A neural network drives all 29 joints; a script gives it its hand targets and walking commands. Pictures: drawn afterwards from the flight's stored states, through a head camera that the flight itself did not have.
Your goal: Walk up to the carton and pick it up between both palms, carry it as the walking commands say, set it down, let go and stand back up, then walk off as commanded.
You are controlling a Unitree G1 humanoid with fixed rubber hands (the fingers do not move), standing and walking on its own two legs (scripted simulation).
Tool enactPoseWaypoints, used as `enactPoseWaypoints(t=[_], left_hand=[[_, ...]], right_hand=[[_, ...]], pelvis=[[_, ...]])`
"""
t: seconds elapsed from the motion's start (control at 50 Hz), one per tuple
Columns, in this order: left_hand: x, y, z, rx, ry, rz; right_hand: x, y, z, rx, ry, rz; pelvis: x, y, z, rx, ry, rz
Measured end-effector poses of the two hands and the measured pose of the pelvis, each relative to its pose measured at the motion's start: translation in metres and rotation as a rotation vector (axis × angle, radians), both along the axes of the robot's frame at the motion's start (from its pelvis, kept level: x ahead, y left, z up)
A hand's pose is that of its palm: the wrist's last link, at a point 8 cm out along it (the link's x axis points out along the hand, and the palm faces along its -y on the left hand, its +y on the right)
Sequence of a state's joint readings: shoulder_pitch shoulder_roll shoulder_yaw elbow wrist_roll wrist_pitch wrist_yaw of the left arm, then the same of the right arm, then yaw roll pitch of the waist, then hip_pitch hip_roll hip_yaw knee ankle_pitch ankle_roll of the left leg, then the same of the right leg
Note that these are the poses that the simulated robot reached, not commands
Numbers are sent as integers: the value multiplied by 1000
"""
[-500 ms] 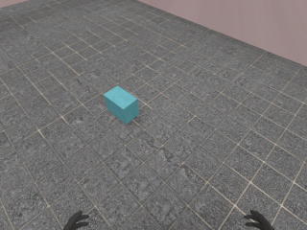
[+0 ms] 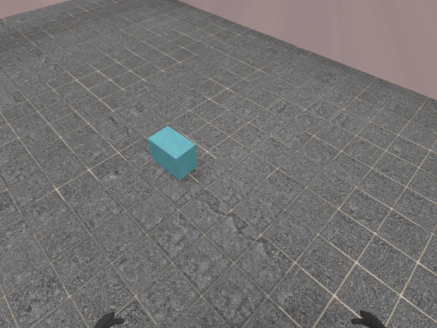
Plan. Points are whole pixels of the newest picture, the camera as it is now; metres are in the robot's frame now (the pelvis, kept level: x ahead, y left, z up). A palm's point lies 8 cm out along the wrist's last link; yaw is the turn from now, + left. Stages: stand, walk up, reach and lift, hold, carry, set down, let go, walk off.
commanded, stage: stand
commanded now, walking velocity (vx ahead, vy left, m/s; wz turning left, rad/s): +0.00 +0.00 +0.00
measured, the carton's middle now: (173, 152) +1.14 +0.26 -0.66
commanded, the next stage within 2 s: walk up in 0.70 s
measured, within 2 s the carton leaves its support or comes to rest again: neither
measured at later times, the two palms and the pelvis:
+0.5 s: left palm out of the picture +0.09 +0.25 -0.11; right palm out of the picture +0.07 -0.29 -0.11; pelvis -0.01 +0.00 +0.00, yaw +0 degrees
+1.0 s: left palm out of the picture +0.07 +0.26 -0.11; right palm out of the picture +0.07 -0.29 -0.10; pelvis -0.01 +0.01 +0.00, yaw +1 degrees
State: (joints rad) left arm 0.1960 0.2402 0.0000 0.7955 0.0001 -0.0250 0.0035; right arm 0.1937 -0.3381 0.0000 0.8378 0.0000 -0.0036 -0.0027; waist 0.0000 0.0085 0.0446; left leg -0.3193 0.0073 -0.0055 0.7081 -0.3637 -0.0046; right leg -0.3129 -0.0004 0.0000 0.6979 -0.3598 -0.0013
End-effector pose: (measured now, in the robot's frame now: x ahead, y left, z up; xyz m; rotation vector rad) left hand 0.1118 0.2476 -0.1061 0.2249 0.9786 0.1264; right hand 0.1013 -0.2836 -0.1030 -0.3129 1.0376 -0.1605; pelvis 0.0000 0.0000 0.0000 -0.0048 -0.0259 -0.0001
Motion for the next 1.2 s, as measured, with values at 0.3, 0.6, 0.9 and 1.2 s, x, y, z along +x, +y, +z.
enactPoseWaypoints(t=[0.3, 0.6, 0.9, 1.2], left_hand=[[-17, 2, -5, 0, 35, 11], [-31, 3, -9, 0, 64, 20], [-43, 2, -11, 1, 90, 28], [-21, 100, -17, 48, 89, 30]], right_hand=[[-18, -2, -4, -1, 33, -15], [-32, -3, -8, 0, 62, -27], [-44, -6, -11, 1, 90, -36], [-2, 8, 14, -101, 64, 11]], pelvis=[[-8, 0, 0, 0, -11, 0], [-14, 0, 0, 0, -19, 0], [-18, -2, 0, 2, -25, 0], [24, 60, -9, -40, -36, 30]])
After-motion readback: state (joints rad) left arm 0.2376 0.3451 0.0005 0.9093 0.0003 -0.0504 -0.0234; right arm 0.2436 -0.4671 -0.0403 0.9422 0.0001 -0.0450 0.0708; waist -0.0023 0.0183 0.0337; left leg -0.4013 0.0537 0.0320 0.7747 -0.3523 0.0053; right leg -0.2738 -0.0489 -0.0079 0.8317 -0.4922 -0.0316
